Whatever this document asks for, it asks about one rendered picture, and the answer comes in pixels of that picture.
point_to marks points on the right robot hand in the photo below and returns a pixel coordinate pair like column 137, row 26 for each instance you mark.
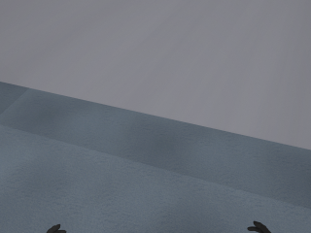
column 258, row 227

